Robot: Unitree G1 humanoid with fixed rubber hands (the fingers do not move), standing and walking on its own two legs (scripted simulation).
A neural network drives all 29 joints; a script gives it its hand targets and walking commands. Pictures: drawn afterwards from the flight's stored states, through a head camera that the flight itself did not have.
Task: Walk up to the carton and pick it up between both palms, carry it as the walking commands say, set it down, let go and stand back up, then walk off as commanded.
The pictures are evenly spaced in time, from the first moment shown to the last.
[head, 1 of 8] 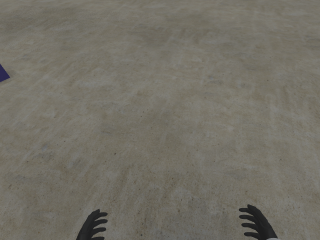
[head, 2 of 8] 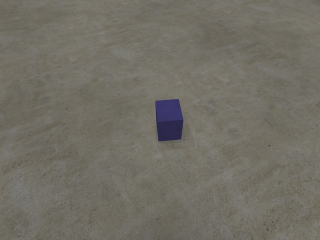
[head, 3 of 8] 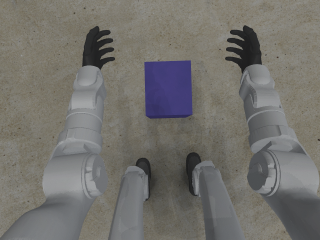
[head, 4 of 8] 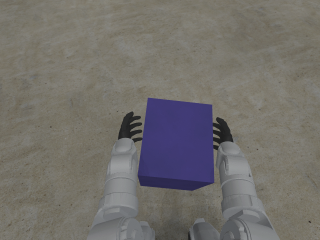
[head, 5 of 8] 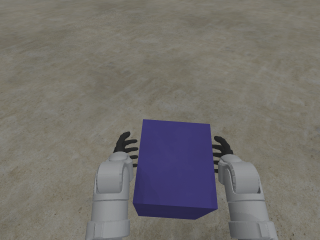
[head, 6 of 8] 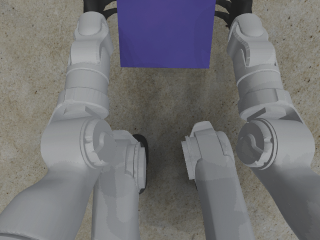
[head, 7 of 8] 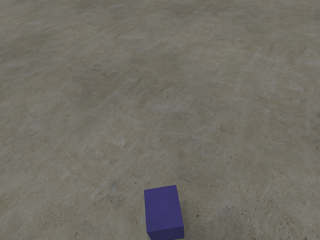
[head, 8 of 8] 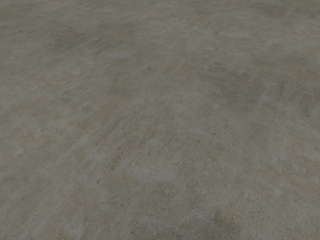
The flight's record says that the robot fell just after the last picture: no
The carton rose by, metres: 0.65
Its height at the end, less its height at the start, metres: -0.03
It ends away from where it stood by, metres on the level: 0.64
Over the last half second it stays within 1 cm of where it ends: yes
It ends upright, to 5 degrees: no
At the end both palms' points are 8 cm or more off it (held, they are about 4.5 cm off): yes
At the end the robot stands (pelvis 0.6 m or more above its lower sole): yes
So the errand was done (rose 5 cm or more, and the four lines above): no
